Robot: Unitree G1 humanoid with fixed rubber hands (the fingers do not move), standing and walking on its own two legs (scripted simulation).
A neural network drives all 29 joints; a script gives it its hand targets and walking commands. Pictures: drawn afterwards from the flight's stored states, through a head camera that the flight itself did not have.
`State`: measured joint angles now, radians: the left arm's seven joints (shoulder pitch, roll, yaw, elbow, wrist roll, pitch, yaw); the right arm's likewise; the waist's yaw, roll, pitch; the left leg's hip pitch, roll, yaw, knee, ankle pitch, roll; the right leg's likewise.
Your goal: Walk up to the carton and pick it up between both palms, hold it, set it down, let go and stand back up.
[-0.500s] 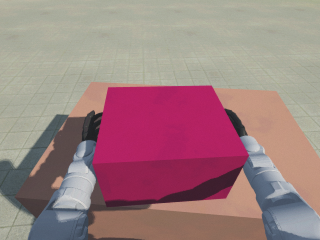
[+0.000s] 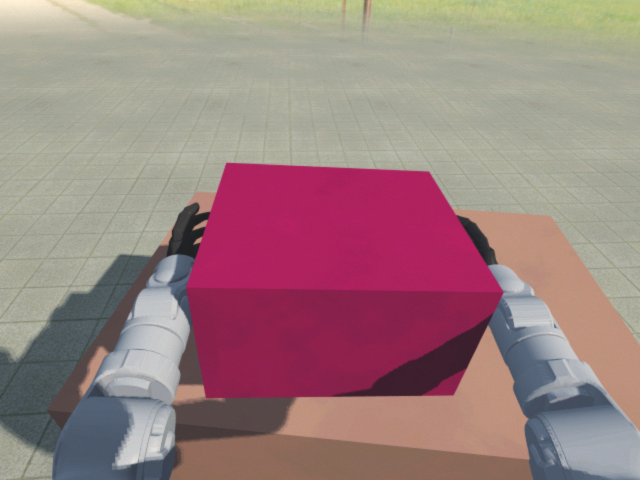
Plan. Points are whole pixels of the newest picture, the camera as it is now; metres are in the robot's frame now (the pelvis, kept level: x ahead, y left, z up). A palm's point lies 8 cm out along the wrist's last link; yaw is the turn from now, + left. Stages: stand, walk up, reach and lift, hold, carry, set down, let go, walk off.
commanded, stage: reach and lift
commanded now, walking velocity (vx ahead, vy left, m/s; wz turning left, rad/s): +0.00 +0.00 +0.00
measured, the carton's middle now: (331, 270) +0.37 +0.02 +0.13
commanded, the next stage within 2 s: hold in 0.88 s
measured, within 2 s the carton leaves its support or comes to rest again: neither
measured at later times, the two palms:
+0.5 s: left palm (180, 246) +0.37 +0.22 +0.16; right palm (480, 260) +0.38 -0.17 +0.15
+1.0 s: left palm (167, 243) +0.35 +0.23 +0.17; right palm (480, 254) +0.37 -0.16 +0.17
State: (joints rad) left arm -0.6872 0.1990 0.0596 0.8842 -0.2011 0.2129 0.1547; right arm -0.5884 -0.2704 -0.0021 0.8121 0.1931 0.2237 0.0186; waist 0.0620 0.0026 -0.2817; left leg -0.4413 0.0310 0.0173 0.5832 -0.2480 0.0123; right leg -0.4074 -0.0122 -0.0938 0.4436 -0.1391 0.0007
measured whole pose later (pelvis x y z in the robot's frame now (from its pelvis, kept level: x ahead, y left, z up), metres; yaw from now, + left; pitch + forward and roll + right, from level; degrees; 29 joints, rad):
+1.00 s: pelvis -0.01 +0.01 +0.00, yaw +0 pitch +4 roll -3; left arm -0.71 0.23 0.08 0.78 -0.17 0.38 0.14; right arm -0.63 -0.25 -0.04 0.71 0.20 0.40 -0.01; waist 0.05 0.01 -0.27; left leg -0.39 0.02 0.02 0.54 -0.22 0.02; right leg -0.34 -0.01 -0.09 0.36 -0.09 0.01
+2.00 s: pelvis -0.01 +0.01 +0.00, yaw +1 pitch +3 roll -3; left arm -0.72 0.23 0.14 0.70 -0.14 0.44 0.12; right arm -0.69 -0.24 -0.08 0.69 0.19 0.45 -0.01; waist 0.05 0.03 -0.24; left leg -0.39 0.02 0.01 0.54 -0.21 0.03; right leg -0.33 -0.01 -0.09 0.35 -0.08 0.01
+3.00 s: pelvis -0.01 +0.01 +0.01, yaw +1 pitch +2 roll -3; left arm -0.70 0.23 0.14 0.66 -0.14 0.47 0.12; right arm -0.69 -0.24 -0.08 0.68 0.20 0.47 -0.01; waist 0.05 0.03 -0.24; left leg -0.37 0.02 0.01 0.54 -0.21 0.03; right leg -0.30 -0.01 -0.09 0.33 -0.07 0.01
